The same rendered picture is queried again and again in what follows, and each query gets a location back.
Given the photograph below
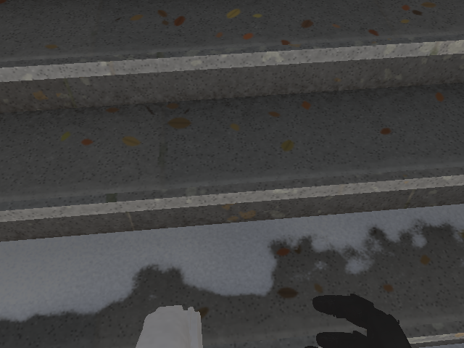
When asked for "left robot thigh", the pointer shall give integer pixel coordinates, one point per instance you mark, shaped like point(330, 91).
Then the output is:
point(172, 327)

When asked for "robot right hand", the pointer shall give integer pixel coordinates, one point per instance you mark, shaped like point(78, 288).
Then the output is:
point(383, 331)

